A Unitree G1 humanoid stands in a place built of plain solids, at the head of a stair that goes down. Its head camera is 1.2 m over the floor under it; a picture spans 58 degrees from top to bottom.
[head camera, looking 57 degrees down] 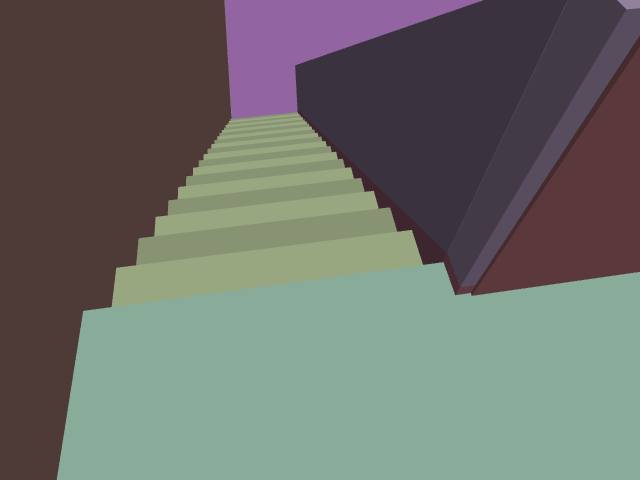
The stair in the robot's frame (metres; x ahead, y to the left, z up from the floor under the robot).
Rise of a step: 0.18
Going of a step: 0.25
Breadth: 1.12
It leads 9 degrees to the left of straight ahead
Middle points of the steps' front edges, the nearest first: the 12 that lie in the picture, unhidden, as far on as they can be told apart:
0.61 0.16 0.00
0.86 0.20 -0.18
1.11 0.23 -0.37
1.36 0.27 -0.55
1.61 0.31 -0.73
1.86 0.35 -0.92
2.11 0.39 -1.10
2.36 0.42 -1.28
2.61 0.46 -1.47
2.86 0.50 -1.65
3.11 0.54 -1.83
3.36 0.58 -2.02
